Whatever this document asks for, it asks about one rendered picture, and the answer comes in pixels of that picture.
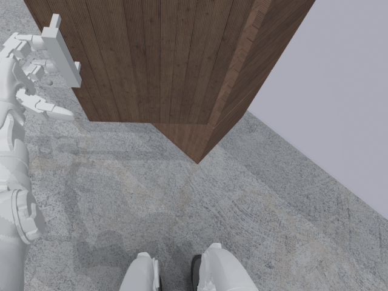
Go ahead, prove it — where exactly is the handle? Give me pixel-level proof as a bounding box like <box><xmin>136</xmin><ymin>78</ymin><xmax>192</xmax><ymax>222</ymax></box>
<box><xmin>41</xmin><ymin>14</ymin><xmax>82</xmax><ymax>88</ymax></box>

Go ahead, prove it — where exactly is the left robot upper arm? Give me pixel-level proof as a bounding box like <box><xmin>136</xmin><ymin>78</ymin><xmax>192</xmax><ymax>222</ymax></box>
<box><xmin>0</xmin><ymin>189</ymin><xmax>45</xmax><ymax>291</ymax></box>

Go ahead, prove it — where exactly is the robot left forearm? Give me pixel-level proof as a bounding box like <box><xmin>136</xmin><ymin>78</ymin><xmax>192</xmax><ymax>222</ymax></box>
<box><xmin>0</xmin><ymin>101</ymin><xmax>32</xmax><ymax>193</ymax></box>

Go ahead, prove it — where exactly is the robot left hand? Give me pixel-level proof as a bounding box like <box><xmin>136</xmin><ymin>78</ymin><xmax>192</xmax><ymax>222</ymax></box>
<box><xmin>0</xmin><ymin>32</ymin><xmax>75</xmax><ymax>121</ymax></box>

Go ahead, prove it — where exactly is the robot left thigh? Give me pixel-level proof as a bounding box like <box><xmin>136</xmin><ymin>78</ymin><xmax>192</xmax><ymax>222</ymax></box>
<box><xmin>119</xmin><ymin>257</ymin><xmax>159</xmax><ymax>291</ymax></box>

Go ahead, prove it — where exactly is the robot thigh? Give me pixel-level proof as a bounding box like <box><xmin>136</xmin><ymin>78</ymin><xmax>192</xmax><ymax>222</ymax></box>
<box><xmin>201</xmin><ymin>249</ymin><xmax>259</xmax><ymax>291</ymax></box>
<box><xmin>119</xmin><ymin>257</ymin><xmax>159</xmax><ymax>291</ymax></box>

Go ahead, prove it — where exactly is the robot right thigh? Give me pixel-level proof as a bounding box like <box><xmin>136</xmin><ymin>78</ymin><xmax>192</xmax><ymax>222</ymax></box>
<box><xmin>201</xmin><ymin>249</ymin><xmax>259</xmax><ymax>291</ymax></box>

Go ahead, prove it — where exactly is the cupboard door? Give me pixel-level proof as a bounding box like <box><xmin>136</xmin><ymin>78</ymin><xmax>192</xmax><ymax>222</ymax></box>
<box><xmin>24</xmin><ymin>0</ymin><xmax>255</xmax><ymax>125</ymax></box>

